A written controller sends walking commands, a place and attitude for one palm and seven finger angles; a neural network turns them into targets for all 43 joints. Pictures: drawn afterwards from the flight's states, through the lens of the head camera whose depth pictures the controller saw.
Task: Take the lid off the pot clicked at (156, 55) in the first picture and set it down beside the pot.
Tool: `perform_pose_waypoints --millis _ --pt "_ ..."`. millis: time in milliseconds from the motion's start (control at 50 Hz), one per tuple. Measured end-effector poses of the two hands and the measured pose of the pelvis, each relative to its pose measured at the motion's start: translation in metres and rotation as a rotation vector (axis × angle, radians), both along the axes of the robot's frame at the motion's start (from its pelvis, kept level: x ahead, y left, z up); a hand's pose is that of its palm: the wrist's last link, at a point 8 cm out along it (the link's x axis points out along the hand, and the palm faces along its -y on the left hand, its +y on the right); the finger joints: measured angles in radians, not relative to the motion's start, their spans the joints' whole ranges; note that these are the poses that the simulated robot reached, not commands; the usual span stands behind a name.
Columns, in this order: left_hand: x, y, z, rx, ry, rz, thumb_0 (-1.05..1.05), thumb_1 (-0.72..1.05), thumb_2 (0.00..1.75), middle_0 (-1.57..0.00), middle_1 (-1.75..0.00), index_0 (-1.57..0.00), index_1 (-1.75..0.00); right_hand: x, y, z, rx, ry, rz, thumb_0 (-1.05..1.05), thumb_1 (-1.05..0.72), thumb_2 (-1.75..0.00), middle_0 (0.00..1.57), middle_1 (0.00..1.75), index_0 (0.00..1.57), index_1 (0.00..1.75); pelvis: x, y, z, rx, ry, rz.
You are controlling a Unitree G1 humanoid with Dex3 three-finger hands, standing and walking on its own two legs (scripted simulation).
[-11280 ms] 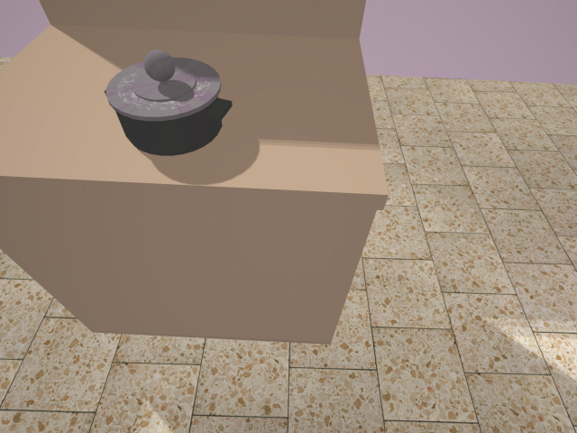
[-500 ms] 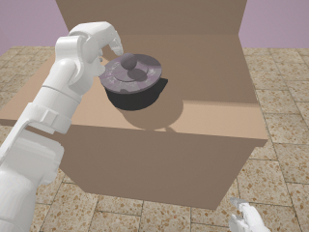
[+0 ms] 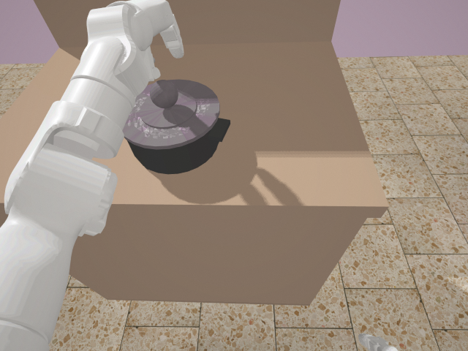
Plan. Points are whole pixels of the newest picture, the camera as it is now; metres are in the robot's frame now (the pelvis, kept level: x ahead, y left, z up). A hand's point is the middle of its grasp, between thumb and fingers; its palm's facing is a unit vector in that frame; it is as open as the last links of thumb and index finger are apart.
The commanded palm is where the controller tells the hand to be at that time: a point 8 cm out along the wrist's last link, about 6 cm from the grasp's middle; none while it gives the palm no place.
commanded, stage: move the open hand above the knob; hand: left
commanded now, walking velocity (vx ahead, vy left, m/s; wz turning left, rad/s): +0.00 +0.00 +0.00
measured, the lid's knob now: (164, 94) +0.52 +0.12 +0.16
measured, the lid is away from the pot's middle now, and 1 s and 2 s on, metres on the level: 0.00 0.00 0.00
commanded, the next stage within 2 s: lower the open fingers around the knob in 0.76 s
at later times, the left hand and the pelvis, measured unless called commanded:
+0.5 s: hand (144, 63) +0.47 +0.12 +0.25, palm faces -0.20 -0.03 -0.98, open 9.8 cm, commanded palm +0.46 +0.12 +0.31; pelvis +0.00 +0.01 +0.00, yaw +1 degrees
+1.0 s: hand (144, 65) +0.48 +0.12 +0.24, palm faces -0.28 -0.11 -0.95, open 9.8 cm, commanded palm +0.47 +0.12 +0.30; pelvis +0.00 +0.01 +0.00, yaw +0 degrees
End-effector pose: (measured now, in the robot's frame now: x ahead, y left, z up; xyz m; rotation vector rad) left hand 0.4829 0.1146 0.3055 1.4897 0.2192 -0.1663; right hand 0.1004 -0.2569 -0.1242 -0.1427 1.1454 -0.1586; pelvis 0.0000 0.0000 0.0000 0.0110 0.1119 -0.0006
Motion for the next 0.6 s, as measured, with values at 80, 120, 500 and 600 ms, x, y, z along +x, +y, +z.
perform_pose_waypoints --millis 80,120,500,600 --pt "0.005 -0.002 0.002 0.039 -0.023 -0.016 0.0 -0.37 1.73 -0.9 -0.08 -0.9 -0.09 -0.007 0.002 -0.002 0.009 0.023 -0.01 0.0 -0.91 -0.9 0.2 0.29 0.2 0.3 0.003 0.003 0.0 -0.001 0.015 -0.002" --pt "0.005 -0.004 0.002 0.037 -0.027 -0.031 0.0 -0.37 1.73 -0.9 -0.08 -0.9 -0.09 -0.009 0.003 -0.004 0.014 0.034 -0.009 0.0 -0.91 -0.9 0.2 0.29 0.2 0.3 0.005 0.004 0.0 -0.001 0.017 -0.003" --pt "-0.019 0.004 0.005 0.037 -0.047 -0.051 0.0 -0.37 1.73 -0.9 -0.08 -0.9 -0.09 0.022 0.016 0.004 0.024 -0.053 0.045 0.0 -0.91 -0.9 0.2 0.29 0.2 0.3 0.0 0.01 0.001 -0.004 -0.008 0.01" --pt "-0.02 0.013 0.003 0.016 0.0 0.019 0.0 -0.37 1.73 -0.9 -0.08 -0.91 -0.09 0.027 0.019 0.009 0.016 -0.076 0.047 0.0 -0.91 -0.9 0.2 0.29 0.2 0.3 -0.006 0.009 0.001 -0.002 -0.017 0.009"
